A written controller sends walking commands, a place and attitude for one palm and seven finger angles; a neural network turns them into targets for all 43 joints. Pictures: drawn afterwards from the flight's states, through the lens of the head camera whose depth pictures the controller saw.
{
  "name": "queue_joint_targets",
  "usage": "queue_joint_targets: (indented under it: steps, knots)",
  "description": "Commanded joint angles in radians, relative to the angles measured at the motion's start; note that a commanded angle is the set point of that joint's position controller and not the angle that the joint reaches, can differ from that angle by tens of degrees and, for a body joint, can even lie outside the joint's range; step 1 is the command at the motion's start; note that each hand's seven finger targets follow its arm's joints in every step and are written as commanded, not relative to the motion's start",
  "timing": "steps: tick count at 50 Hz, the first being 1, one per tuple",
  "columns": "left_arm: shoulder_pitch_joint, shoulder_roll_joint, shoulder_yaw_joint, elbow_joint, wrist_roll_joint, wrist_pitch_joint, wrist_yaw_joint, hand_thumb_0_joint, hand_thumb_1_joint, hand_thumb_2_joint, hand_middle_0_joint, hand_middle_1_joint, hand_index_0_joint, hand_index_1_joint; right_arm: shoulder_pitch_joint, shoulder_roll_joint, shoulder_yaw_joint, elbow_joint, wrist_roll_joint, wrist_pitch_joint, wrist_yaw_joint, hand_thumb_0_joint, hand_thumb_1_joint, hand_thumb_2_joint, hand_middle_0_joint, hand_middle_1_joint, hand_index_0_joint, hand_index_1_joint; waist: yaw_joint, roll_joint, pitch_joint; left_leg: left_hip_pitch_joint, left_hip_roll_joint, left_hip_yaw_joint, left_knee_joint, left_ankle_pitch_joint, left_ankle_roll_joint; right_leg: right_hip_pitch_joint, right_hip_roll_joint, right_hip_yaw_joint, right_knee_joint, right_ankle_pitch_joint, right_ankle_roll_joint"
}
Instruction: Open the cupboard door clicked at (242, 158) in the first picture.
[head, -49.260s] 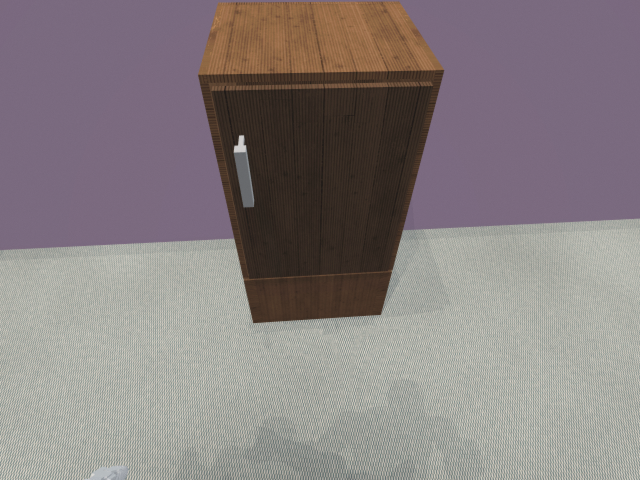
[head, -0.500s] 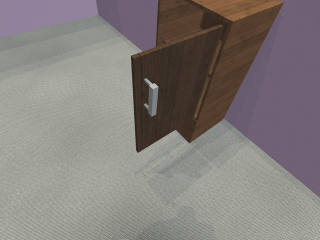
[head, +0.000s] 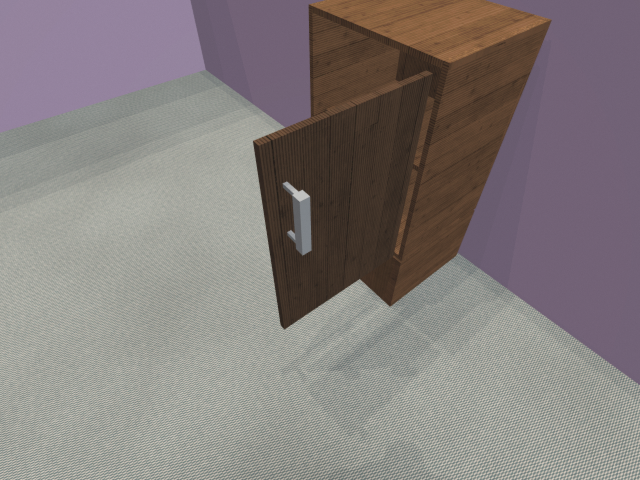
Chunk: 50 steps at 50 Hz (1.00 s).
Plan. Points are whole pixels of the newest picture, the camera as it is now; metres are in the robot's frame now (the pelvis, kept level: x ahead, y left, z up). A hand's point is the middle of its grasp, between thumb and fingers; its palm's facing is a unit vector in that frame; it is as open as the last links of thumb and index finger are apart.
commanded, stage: let the arm hang, fingers relaxed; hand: left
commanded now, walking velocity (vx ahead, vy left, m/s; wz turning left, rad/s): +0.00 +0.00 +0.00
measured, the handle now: (296, 218) +0.58 +0.08 -0.05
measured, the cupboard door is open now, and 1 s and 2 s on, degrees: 89 89 89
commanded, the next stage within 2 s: look to check the result in 0.22 s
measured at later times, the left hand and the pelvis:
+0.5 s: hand out of the picture +0.00 +0.15 -0.17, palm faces +0.05 -0.98 -0.18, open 7.4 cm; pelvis +0.02 -0.01 +0.00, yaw +0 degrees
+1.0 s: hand out of the picture +0.04 +0.14 -0.17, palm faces +0.04 -0.98 -0.19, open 7.4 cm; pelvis +0.04 -0.02 +0.00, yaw +0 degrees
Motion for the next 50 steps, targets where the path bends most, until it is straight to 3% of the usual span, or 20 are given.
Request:
queue_joint_targets:
  steps: [1,5,8,24,28,50]
  knots:
    - [0.081,0.113,0.020,-0.014,-0.008,-0.004,0.007,0.000,0.900,0.900,-0.200,-0.300,-0.200,-0.300,0.065,-0.073,-0.016,-0.019,-0.001,-0.019,-0.006,0.000,-0.900,-0.900,0.200,0.300,0.200,0.300,0.010,0.007,0.067,0.031,0.088,-0.076,-0.079,0.026,0.027,-0.096,-0.103,0.086,-0.124,0.034,-0.027]
    - [0.075,0.113,0.021,-0.017,-0.008,-0.003,0.006,0.000,0.900,0.900,-0.200,-0.300,-0.200,-0.300,0.064,-0.076,-0.016,-0.023,0.000,-0.019,-0.008,0.000,-0.900,-0.900,0.200,0.300,0.200,0.300,0.010,0.025,0.077,0.028,0.090,-0.077,-0.081,0.026,0.025,-0.088,-0.102,0.086,-0.131,0.043,-0.027]
    - [0.071,0.115,0.021,-0.017,-0.008,-0.004,0.005,0.000,0.900,0.900,-0.200,-0.300,-0.200,-0.300,0.064,-0.082,-0.018,-0.027,0.001,-0.018,-0.009,0.000,-0.900,-0.900,0.200,0.300,0.200,0.300,0.008,-0.007,0.070,0.042,0.090,-0.079,-0.076,0.030,0.025,-0.088,-0.101,0.085,-0.135,0.040,-0.028]
    - [0.080,0.112,0.021,-0.014,-0.010,-0.009,0.006,0.000,0.900,0.900,-0.200,-0.300,-0.200,-0.300,0.044,-0.093,-0.018,-0.026,0.004,-0.022,-0.013,0.000,-0.900,-0.900,0.200,0.300,0.200,0.300,0.007,-0.019,0.030,0.094,0.096,-0.069,-0.057,0.120,0.026,-0.054,-0.106,0.081,-0.136,0.129,-0.025]
    - [0.083,0.110,0.018,-0.009,-0.009,-0.008,0.007,0.000,0.900,0.900,-0.200,-0.300,-0.200,-0.300,0.034,-0.095,-0.018,-0.024,0.003,-0.020,-0.013,0.000,-0.900,-0.900,0.200,0.300,0.200,0.300,0.007,-0.021,0.052,0.097,0.095,-0.069,-0.060,0.110,0.024,-0.068,-0.104,0.083,-0.142,0.119,-0.025]
    - [0.077,0.126,0.023,-0.020,-0.011,-0.015,0.009,0.000,0.900,0.900,-0.200,-0.300,-0.200,-0.300,0.022,-0.110,-0.016,-0.025,0.003,-0.025,-0.018,0.000,-0.900,-0.900,0.200,0.300,0.200,0.300,0.010,-0.023,0.021,0.126,0.099,-0.048,-0.047,0.199,0.020,-0.002,-0.114,0.077,-0.134,0.296,-0.021]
